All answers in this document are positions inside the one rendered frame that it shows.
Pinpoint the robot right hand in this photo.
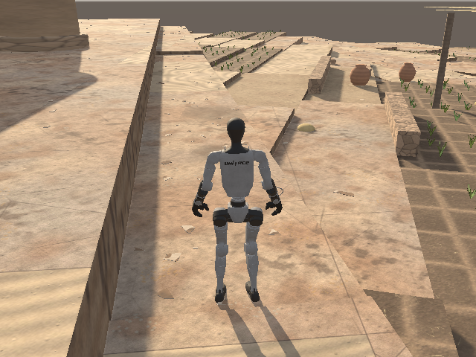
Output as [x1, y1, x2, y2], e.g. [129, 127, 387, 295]
[266, 201, 283, 216]

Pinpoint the robot left upper arm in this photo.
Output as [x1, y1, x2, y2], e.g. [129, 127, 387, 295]
[201, 150, 221, 192]

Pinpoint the robot left hand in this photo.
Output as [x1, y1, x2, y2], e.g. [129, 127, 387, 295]
[192, 201, 209, 217]

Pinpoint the humanoid robot torso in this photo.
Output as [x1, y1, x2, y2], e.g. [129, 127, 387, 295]
[219, 146, 254, 223]

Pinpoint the robot right forearm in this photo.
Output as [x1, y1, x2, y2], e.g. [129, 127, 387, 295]
[266, 179, 280, 204]

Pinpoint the robot right upper arm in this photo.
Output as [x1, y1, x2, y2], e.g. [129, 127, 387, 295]
[252, 149, 273, 190]

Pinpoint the robot left forearm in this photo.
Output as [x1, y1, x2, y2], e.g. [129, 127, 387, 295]
[194, 180, 208, 206]

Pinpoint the right robot foot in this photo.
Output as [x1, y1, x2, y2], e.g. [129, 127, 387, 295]
[245, 281, 260, 302]

